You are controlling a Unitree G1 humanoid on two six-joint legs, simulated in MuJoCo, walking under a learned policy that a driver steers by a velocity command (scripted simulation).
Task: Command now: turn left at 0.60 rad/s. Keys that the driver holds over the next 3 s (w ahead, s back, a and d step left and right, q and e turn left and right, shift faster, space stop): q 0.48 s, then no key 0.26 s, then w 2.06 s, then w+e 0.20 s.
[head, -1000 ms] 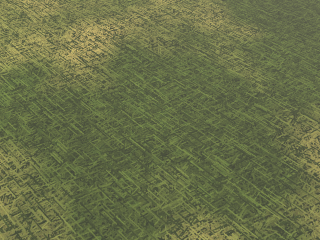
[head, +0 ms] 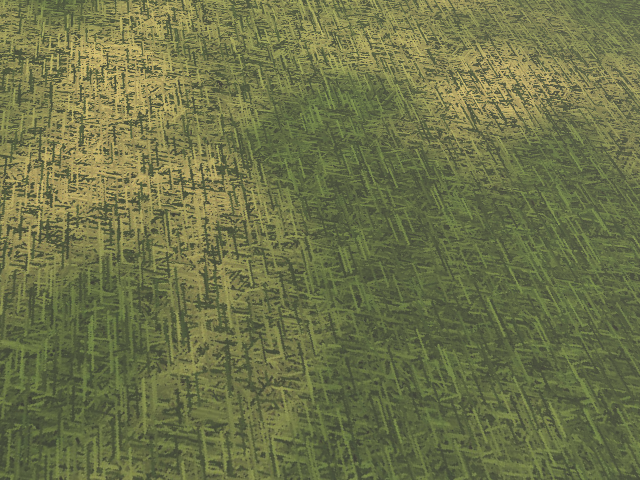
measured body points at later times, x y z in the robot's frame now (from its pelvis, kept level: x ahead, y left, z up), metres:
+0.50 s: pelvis +0.02 -0.02 +0.00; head +0.05 -0.03 +0.45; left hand +0.09 +0.29 -0.07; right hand +0.26 -0.26 -0.09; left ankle -0.03 +0.09 -0.68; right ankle +0.05 -0.13 -0.73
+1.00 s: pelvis +0.03 +0.02 +0.02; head +0.04 +0.03 +0.46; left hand +0.06 +0.33 -0.09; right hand +0.21 -0.21 -0.09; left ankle -0.05 +0.11 -0.73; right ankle +0.11 -0.10 -0.68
